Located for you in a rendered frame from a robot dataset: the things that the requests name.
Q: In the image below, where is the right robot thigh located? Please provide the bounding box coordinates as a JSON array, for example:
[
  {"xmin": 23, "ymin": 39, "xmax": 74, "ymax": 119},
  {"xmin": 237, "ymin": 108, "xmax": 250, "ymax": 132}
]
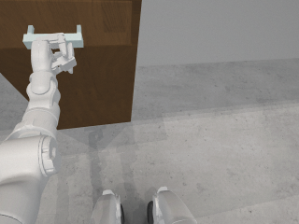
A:
[{"xmin": 152, "ymin": 190, "xmax": 197, "ymax": 224}]

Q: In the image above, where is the handle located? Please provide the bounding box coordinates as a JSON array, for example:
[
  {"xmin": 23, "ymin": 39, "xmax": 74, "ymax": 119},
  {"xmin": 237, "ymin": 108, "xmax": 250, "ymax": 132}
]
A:
[{"xmin": 22, "ymin": 24, "xmax": 84, "ymax": 49}]

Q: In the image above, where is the robot right shin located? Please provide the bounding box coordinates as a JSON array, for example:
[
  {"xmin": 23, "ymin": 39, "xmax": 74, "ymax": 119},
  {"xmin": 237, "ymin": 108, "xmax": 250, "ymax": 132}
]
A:
[{"xmin": 152, "ymin": 187, "xmax": 167, "ymax": 224}]

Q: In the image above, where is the left robot hand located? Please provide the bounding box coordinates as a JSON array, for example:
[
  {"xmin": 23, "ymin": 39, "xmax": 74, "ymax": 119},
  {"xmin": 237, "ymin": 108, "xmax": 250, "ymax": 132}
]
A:
[{"xmin": 31, "ymin": 33, "xmax": 77, "ymax": 77}]

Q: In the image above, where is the cabinet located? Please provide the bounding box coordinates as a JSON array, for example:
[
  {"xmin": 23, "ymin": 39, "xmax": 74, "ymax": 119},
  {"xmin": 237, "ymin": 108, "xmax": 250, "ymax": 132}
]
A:
[{"xmin": 0, "ymin": 0, "xmax": 142, "ymax": 130}]

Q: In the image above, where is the left robot forearm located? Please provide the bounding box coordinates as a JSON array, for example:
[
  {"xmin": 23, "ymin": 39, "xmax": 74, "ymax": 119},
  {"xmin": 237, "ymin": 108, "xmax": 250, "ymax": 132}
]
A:
[{"xmin": 5, "ymin": 71, "xmax": 61, "ymax": 142}]

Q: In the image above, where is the drawer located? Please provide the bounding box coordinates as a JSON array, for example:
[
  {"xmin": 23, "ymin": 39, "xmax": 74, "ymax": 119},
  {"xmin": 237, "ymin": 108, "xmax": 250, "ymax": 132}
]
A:
[{"xmin": 0, "ymin": 0, "xmax": 132, "ymax": 49}]

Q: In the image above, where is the robot left upper arm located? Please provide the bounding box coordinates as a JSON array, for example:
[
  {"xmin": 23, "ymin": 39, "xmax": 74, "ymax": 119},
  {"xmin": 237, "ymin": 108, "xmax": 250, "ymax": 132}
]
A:
[{"xmin": 0, "ymin": 134, "xmax": 62, "ymax": 224}]

